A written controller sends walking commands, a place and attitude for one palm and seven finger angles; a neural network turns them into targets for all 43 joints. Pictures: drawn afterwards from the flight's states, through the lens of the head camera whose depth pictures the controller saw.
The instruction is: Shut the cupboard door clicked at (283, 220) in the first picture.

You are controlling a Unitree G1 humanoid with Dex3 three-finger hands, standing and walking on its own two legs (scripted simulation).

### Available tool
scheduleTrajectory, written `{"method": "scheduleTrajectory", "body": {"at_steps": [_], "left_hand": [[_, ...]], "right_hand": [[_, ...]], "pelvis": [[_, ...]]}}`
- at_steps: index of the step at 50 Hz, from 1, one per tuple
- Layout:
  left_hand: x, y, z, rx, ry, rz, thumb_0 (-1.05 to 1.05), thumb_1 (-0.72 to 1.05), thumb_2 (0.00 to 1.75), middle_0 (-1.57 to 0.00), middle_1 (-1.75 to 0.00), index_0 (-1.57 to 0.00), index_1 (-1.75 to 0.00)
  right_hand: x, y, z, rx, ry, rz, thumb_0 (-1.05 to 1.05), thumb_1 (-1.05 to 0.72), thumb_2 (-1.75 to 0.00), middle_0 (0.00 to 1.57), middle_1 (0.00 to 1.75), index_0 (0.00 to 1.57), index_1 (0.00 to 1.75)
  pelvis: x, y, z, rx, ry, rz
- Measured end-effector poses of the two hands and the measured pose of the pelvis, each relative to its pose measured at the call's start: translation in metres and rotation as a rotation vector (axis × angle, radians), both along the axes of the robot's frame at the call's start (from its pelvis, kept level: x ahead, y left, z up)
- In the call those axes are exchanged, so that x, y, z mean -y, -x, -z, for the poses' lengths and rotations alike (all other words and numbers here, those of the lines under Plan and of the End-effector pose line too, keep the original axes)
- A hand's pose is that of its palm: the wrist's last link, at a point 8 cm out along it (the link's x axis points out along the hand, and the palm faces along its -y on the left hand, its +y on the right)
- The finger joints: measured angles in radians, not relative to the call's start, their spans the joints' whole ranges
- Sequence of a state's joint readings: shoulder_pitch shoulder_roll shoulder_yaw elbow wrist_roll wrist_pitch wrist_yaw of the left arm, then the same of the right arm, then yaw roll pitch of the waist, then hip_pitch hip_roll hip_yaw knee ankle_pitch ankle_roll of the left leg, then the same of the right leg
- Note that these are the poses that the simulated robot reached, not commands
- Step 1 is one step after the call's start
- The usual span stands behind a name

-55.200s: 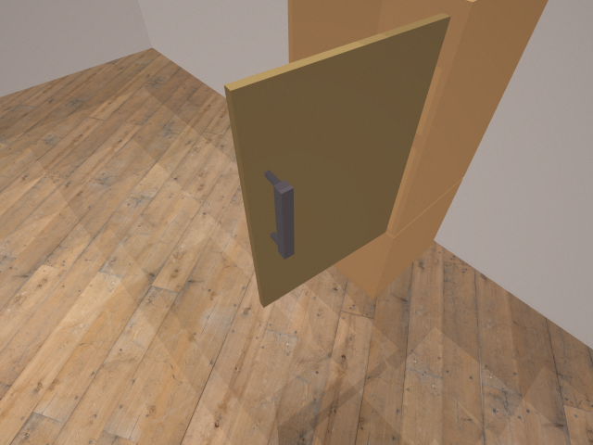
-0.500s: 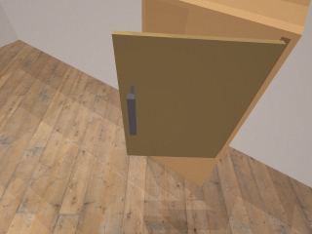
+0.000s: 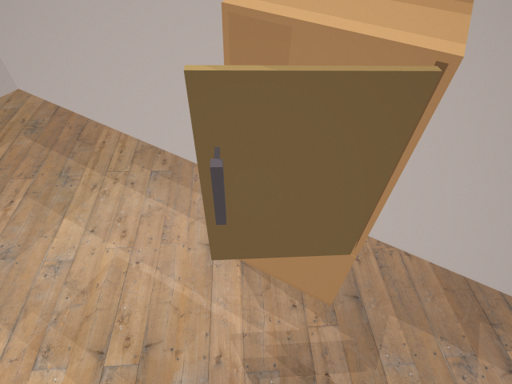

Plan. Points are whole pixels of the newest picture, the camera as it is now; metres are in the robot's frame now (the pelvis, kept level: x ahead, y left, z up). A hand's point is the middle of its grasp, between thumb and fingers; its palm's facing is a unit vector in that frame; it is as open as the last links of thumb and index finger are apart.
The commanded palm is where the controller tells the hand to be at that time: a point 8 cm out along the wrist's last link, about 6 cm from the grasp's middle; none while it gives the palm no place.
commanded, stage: come to a stop and stand still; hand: left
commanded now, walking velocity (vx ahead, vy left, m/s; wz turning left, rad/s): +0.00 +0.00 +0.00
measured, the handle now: (219, 187) +0.49 +0.11 -0.01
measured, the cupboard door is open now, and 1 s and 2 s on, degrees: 32 32 32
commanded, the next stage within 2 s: look again from close up in 0.04 s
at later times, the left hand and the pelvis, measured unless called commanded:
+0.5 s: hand out of the picture -0.03 +0.19 -0.17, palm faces +0.02 -0.97 -0.24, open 7.3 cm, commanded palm none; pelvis -0.02 +0.01 -0.01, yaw +0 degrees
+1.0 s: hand out of the picture +0.03 +0.15 -0.18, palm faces +0.02 -0.98 -0.19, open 7.3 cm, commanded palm none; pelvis +0.02 -0.03 -0.01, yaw +2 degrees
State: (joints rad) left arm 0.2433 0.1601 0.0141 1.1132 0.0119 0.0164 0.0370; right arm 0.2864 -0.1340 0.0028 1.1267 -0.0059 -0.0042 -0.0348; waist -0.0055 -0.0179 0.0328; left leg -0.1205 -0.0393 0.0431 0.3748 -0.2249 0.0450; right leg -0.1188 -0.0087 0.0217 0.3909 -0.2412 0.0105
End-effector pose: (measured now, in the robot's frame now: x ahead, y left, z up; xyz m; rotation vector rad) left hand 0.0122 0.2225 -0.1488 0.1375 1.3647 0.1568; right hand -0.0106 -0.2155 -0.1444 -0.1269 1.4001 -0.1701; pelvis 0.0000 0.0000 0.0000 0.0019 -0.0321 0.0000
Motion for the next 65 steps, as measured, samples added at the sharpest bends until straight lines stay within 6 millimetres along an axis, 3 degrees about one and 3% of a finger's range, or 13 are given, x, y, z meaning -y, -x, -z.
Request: {"method": "scheduleTrajectory", "body": {"at_steps": [9, 22, 30, 40, 47, 56, 65], "left_hand": [[0.004, 0.020, 0.003, -0.010, 0.009, 0.014, 0.00, 0.93, 0.90, -0.20, -0.30, -0.20, -0.30], [-0.010, 0.050, -0.007, -0.040, -0.044, 0.002, 0.00, 0.91, 0.90, -0.20, -0.30, -0.20, -0.30], [-0.008, 0.042, -0.010, -0.039, -0.056, 0.010, 0.00, 0.91, 0.90, -0.20, -0.30, -0.20, -0.30], [0.002, 0.005, -0.006, 0.014, -0.040, 0.035, 0.00, 0.91, 0.90, -0.20, -0.30, -0.20, -0.30], [0.019, -0.012, 0.002, 0.021, -0.011, 0.027, 0.00, 0.91, 0.90, -0.20, -0.30, -0.20, -0.30], [0.041, -0.006, 0.011, -0.049, 0.004, -0.041, 0.00, 0.91, 0.90, -0.20, -0.30, -0.20, -0.30], [0.062, 0.014, 0.025, -0.172, 0.046, -0.118, 0.00, 0.91, 0.90, -0.20, -0.30, -0.20, -0.30]], "right_hand": [[0.000, 0.021, -0.001, -0.025, 0.000, -0.006, 0.00, -0.91, -0.90, 0.20, 0.30, 0.20, 0.30], [-0.004, -0.002, 0.018, 0.077, -0.039, -0.053, 0.01, -0.93, -0.90, 0.20, 0.30, 0.20, 0.30], [0.014, -0.021, 0.013, 0.101, -0.020, -0.062, 0.01, -0.92, -0.90, 0.20, 0.30, 0.20, 0.30], [0.040, -0.039, 0.003, 0.099, 0.034, -0.069, 0.00, -0.91, -0.90, 0.20, 0.30, 0.20, 0.30], [0.041, -0.044, 0.005, 0.065, 0.025, -0.071, 0.00, -0.91, -0.90, 0.20, 0.30, 0.20, 0.30], [0.044, -0.057, 0.016, -0.008, 0.003, -0.080, 0.00, -0.91, -0.90, 0.20, 0.30, 0.20, 0.30], [0.053, -0.102, 0.013, 0.007, 0.053, -0.116, 0.00, -0.91, -0.90, 0.20, 0.30, 0.20, 0.30]], "pelvis": [[-0.001, 0.012, 0.001, -0.007, 0.010, -0.004], [-0.008, 0.017, 0.008, -0.011, -0.007, -0.009], [0.001, 0.012, 0.006, -0.021, -0.015, 0.002], [0.014, 0.002, 0.005, -0.025, -0.012, 0.001], [0.025, -0.012, 0.008, -0.031, -0.013, -0.019], [0.042, -0.040, 0.015, -0.053, -0.002, -0.053], [0.050, -0.069, 0.022, -0.046, -0.002, -0.086]]}}
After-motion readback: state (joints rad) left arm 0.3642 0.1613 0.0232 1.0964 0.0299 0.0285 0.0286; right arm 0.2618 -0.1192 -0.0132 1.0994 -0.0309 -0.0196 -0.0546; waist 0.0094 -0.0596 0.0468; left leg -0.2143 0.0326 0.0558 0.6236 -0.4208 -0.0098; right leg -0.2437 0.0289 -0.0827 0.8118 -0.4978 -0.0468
